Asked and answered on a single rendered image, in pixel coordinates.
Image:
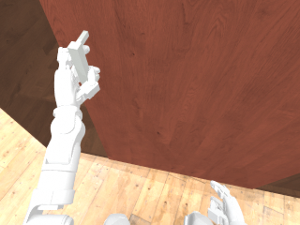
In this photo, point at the left robot forearm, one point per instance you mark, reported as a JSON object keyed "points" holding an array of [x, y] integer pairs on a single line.
{"points": [[60, 164]]}

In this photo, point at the robot right thigh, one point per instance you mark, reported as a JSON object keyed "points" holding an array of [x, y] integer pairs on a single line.
{"points": [[196, 219]]}

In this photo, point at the wardrobe door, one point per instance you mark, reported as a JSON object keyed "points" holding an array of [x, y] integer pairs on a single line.
{"points": [[291, 182], [203, 88]]}

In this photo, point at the robot left thigh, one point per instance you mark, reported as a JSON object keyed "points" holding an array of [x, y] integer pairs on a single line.
{"points": [[117, 219]]}

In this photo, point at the robot left upper arm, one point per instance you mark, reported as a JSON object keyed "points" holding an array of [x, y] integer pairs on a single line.
{"points": [[50, 219]]}

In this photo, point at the robot thigh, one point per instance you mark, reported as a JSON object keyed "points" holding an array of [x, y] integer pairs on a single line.
{"points": [[117, 219], [196, 219]]}

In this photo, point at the right robot hand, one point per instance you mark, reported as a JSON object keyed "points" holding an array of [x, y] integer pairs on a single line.
{"points": [[223, 212]]}

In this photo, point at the handle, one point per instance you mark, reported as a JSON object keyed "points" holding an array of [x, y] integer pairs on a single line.
{"points": [[76, 52]]}

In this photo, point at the left robot hand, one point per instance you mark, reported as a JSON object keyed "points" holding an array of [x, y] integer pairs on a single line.
{"points": [[66, 81]]}

